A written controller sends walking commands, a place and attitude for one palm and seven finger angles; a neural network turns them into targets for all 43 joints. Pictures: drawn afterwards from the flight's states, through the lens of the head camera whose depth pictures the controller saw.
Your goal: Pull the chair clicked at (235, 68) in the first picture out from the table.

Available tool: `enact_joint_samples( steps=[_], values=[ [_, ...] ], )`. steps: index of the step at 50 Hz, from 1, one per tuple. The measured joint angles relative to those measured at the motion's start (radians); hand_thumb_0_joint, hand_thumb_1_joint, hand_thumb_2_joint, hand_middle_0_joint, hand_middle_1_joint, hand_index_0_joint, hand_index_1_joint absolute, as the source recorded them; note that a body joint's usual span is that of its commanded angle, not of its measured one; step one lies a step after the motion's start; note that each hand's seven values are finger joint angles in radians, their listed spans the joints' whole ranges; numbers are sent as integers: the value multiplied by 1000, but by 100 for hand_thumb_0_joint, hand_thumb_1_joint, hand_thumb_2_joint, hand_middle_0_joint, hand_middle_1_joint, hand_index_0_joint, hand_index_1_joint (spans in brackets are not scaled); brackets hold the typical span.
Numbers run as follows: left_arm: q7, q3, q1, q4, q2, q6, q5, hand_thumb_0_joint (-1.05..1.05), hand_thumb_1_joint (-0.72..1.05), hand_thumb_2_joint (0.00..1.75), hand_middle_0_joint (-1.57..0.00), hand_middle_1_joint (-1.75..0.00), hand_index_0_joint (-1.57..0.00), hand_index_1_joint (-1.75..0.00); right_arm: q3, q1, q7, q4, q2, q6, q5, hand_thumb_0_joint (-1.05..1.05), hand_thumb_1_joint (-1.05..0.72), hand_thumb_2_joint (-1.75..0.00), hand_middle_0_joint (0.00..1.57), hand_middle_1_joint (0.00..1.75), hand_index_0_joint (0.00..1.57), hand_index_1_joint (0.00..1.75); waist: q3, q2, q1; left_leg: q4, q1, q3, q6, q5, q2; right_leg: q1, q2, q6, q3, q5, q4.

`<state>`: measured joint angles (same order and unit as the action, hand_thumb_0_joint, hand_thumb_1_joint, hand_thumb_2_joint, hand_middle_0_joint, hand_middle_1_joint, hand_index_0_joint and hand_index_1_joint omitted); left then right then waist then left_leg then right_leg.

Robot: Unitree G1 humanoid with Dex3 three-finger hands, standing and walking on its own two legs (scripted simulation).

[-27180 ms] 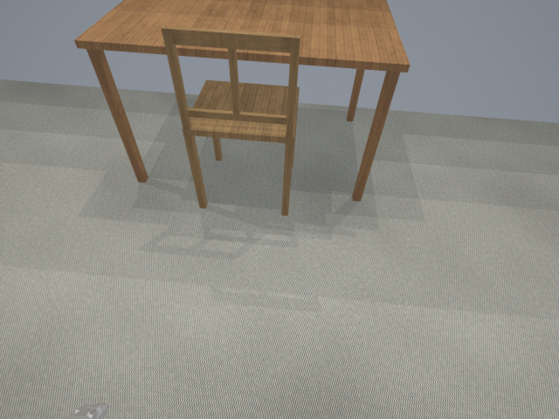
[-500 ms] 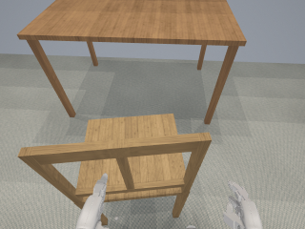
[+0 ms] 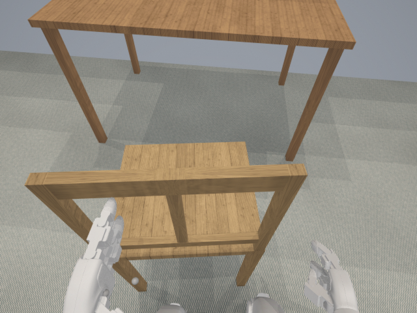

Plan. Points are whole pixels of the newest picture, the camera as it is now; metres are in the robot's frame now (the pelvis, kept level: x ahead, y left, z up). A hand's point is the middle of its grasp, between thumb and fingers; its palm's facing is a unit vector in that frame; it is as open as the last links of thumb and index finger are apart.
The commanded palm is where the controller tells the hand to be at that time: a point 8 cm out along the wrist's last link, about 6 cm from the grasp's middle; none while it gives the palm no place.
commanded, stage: draw the hand back to the body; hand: left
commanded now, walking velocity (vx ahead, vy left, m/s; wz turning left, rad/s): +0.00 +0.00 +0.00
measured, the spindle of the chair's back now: (178, 218) +0.31 +0.09 -0.02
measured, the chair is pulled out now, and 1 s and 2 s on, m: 0.58 0.58 0.58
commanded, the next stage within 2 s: step back with the hand held close in 1.30 s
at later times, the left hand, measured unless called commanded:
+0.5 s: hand (55, 250) +0.18 +0.20 +0.16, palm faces +0.28 -0.88 -0.38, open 15.2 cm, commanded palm +0.14 +0.25 +0.19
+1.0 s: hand out of the picture +0.22 +0.25 +0.25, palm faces +0.50 -0.74 -0.44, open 8.5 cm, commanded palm +0.17 +0.28 +0.26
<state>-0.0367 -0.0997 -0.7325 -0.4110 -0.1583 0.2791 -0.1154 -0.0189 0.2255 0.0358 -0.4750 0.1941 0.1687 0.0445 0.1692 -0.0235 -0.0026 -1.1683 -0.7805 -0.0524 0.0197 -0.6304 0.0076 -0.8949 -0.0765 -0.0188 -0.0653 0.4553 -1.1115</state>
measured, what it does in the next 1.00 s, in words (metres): rises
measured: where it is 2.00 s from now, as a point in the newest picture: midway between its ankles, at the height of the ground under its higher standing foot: outside the picture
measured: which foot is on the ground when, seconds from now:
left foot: down 0.00-1.00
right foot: down 0.00-1.00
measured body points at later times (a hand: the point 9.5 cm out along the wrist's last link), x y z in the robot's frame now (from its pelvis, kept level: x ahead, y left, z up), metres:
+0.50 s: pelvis +0.02 +0.00 +0.06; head +0.00 -0.03 +0.51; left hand +0.16 +0.25 +0.18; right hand +0.20 -0.23 -0.01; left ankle -0.03 +0.13 -0.65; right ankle +0.05 -0.14 -0.65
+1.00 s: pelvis +0.03 -0.02 +0.08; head +0.02 -0.05 +0.53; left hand +0.19 +0.29 +0.28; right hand +0.22 -0.24 +0.00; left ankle -0.03 +0.13 -0.65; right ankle +0.05 -0.14 -0.65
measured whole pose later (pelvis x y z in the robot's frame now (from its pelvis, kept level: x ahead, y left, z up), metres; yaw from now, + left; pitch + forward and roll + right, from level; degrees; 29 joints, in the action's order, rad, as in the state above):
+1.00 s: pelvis +0.03 -0.02 +0.08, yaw +0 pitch -3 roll -1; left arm 0.17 0.36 -0.49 -0.42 -0.35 0.05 -0.06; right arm 0.00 0.18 0.09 -0.66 0.23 0.17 0.03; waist 0.00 -0.10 -0.05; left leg -0.48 -0.07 -0.04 0.04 -0.36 0.04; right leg -0.20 -0.03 0.00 -0.09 0.25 -0.50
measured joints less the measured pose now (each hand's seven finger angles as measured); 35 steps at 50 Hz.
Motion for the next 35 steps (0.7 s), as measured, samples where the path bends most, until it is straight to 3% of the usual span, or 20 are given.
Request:
enact_joint_samples(
  steps=[5, 12, 16, 19, 25, 35],
  values=[
    [-34, 50, -4, -51, -57, -29, -44, -2, -55, 20, 0, 0, 0, 0, 6, -8, 16, -1, -11, -32, 18, 2, -90, -90, 20, 30, 20, 30, -25, -22, -7, 8, 29, -1, -1, 4, 4, 32, 4, -2, -2, -8, 14],
    [-62, 151, 20, -65, -60, -83, -107, -2, -52, 21, -1, -1, -1, -1, 28, 11, 48, -23, -9, -18, 30, 2, -90, -90, 20, 30, 20, 30, -26, -37, -2, 113, 124, -9, -1, 51, 5, 137, 6, -2, -15, -46, 121],
    [69, 152, 29, -74, -118, -211, 13, -2, -44, 25, -2, -3, -2, -3, 29, 31, 73, -22, 0, -37, 11, 2, -90, -90, 20, 30, 20, 30, -43, -40, -9, 204, 233, -5, 0, 81, 7, 243, 10, -1, -15, -71, 203],
    [144, 159, 12, -87, -137, -278, 51, -2, -36, 29, -3, -4, -4, -5, 33, 39, 85, -31, 8, -43, 3, 2, -90, -90, 20, 30, 20, 30, -57, -45, -6, 280, 323, -3, 0, 106, 8, 333, 12, -1, -18, -90, 272],
    [205, 197, 41, -68, -143, -311, 74, -1, -16, 39, -6, -8, -6, -9, 37, 34, 90, -74, 25, -28, -5, 2, -90, -90, 20, 30, 20, 30, -91, -53, -20, 415, 477, -5, 1, 155, 9, 484, 14, -1, -25, -124, 390],
    [212, 297, 130, -38, -157, -286, 71, -1, 19, 56, -11, -16, -11, -16, 39, -14, 70, -131, 24, 6, -16, 2, -90, -90, 20, 30, 20, 30, -134, -60, -40, 585, 633, 1, 10, 223, 18, 623, 25, 7, -27, -171, 523]
  ],
)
